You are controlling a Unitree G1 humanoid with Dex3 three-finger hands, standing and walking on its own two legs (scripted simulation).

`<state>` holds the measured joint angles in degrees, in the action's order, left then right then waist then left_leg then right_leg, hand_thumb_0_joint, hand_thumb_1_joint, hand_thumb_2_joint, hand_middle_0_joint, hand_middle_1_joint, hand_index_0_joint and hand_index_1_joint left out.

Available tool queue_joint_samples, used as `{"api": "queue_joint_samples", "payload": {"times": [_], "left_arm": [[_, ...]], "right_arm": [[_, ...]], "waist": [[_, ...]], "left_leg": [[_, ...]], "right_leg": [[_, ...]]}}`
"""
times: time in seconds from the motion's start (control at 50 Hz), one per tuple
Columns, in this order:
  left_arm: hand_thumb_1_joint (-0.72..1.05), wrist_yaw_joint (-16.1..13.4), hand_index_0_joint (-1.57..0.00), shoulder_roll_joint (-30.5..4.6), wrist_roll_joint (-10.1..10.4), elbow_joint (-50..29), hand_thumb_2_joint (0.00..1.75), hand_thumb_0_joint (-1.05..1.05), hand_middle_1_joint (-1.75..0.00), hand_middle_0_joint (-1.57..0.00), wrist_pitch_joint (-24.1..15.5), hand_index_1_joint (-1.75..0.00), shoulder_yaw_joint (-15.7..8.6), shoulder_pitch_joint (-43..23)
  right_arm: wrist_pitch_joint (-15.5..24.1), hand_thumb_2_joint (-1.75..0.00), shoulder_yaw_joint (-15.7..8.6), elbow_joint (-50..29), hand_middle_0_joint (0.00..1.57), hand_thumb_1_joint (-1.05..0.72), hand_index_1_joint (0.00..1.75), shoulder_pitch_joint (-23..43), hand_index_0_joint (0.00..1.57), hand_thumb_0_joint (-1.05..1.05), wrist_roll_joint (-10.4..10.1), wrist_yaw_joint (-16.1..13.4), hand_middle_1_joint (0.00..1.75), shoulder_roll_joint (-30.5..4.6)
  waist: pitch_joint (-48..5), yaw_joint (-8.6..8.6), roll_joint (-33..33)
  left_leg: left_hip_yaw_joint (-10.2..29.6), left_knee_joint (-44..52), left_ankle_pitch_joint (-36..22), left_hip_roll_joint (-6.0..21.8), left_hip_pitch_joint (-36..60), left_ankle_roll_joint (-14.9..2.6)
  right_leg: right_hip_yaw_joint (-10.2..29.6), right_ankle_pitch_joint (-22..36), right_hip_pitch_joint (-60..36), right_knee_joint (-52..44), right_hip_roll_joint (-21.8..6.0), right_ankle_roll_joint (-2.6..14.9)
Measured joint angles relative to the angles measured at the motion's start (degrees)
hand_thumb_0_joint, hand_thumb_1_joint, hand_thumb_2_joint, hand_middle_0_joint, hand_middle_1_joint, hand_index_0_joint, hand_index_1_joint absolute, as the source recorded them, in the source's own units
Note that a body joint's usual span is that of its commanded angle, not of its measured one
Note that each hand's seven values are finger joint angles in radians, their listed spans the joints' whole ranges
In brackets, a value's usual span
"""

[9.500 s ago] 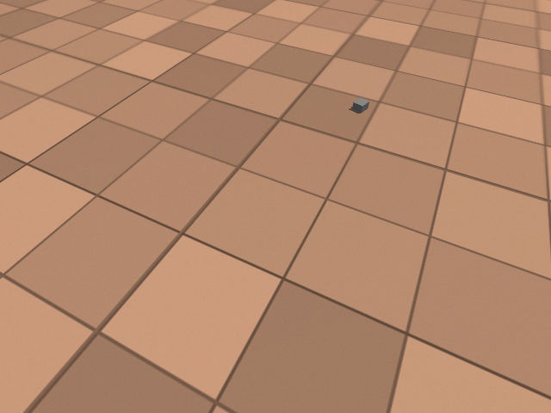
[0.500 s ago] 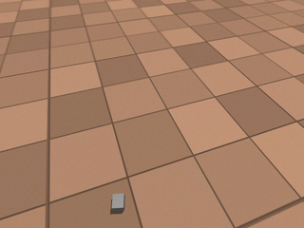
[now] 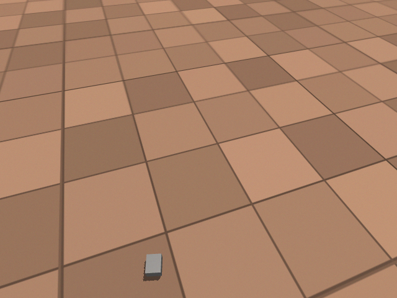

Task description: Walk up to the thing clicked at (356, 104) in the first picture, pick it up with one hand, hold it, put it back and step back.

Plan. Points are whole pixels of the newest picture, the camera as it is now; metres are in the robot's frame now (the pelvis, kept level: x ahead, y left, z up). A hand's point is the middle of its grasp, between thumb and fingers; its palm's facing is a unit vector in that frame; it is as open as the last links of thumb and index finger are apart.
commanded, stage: stand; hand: left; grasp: from above
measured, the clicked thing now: (154, 264) +0.43 +0.20 -0.76
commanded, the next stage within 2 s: rise first in 0.62 s
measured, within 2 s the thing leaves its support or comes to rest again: neither
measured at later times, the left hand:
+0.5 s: hand out of the picture +0.07 +0.26 -0.16, palm faces -0.02 -0.94 -0.35, open 7.4 cm
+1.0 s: hand out of the picture +0.15 +0.25 -0.17, palm faces -0.04 -0.94 -0.35, open 9.7 cm
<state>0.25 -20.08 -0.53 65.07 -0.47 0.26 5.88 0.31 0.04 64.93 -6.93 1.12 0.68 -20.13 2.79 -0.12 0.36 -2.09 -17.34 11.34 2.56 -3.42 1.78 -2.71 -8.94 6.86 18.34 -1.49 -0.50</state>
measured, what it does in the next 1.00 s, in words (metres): stands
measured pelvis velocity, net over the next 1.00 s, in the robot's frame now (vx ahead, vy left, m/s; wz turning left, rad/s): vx -0.01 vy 0.00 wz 0.00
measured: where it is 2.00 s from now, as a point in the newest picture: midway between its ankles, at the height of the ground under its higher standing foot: outside the picture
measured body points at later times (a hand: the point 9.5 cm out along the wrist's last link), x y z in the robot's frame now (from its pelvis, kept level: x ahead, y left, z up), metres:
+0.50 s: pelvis +0.00 +0.00 +0.00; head +0.01 +0.00 +0.45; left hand +0.08 +0.30 -0.13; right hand +0.07 -0.30 -0.14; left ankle -0.02 +0.14 -0.75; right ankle +0.01 -0.12 -0.75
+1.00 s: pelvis -0.01 +0.00 -0.02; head +0.05 +0.01 +0.42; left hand +0.15 +0.30 -0.15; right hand +0.08 -0.26 -0.15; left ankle -0.02 +0.14 -0.75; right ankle +0.01 -0.12 -0.75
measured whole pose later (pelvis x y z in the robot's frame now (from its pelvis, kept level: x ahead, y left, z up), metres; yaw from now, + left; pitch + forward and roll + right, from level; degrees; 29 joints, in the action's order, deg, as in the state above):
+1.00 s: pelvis -0.01 +0.00 -0.02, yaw +0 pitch +6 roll +0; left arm 1.4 -19.3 -6.8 58.3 -0.1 -7.7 -2.8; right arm 2.5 -1.3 45.4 -12.3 -0.9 -1.1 -13.9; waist 1.3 -1.4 -1.0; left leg -1.7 -34.7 17.9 2.5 -23.0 1.2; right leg -2.3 -14.5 25.8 34.1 -2.2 -0.6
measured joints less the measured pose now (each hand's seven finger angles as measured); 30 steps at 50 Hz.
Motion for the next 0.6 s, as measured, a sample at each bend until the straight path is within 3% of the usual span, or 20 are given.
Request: {"api": "queue_joint_samples", "payload": {"times": [0.6], "left_arm": [[0.90,-0.03,-0.20,-0.03,0.02,-0.06,0.90,0.01,-0.30,-0.21,0.07,-0.30,0.03,0.34]], "right_arm": [[0.08,-0.90,0.01,-0.12,0.20,-0.90,0.30,0.12,0.20,0.00,-0.05,-0.07,0.30,-0.03]], "waist": [[-0.05,0.13,0.02]], "left_leg": [[0.03,0.27,0.07,-0.27,0.35,-0.14]], "right_leg": [[-0.01,-0.28,-0.22,0.10,-0.28,-0.18]]}}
